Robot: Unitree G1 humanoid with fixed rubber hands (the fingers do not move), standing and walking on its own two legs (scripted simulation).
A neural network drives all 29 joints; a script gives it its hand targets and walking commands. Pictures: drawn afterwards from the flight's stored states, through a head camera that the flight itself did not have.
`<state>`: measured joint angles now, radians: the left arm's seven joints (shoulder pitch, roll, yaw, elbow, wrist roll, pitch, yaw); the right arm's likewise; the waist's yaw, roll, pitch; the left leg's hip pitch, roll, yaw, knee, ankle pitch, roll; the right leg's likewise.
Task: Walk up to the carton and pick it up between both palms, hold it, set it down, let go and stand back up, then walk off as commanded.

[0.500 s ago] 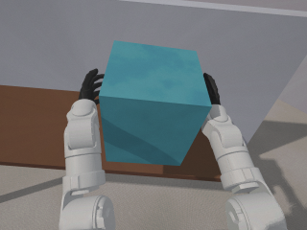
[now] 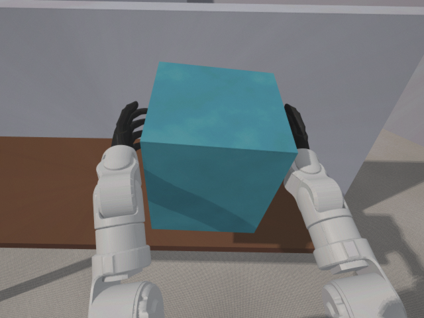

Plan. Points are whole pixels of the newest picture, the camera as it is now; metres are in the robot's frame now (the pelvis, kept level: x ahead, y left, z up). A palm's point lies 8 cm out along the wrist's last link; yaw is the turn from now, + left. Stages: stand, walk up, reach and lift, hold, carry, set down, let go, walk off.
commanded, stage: hold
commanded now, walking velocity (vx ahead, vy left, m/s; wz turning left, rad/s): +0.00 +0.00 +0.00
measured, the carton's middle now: (210, 154) +0.37 +0.00 +0.15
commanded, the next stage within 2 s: none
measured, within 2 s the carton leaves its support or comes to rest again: neither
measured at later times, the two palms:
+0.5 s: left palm (127, 146) +0.35 +0.14 +0.19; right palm (296, 151) +0.34 -0.16 +0.17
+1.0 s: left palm (107, 154) +0.34 +0.18 +0.19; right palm (279, 149) +0.35 -0.12 +0.18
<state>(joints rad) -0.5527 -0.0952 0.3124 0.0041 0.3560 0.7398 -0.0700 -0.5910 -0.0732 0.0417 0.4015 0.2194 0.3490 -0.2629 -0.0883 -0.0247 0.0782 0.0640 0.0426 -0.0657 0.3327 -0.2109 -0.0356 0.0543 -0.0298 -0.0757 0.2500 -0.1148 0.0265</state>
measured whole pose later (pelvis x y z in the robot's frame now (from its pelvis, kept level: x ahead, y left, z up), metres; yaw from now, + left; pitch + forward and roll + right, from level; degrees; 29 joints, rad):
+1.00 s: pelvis -0.01 +0.01 +0.00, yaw +1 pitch -10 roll -1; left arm -0.57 -0.05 0.32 0.05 0.34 0.74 -0.08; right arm -0.61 -0.02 0.00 0.46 0.17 0.32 -0.26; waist -0.07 -0.06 0.07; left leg 0.03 0.03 -0.08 0.35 -0.20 -0.03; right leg 0.04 -0.04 -0.09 0.25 -0.10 0.03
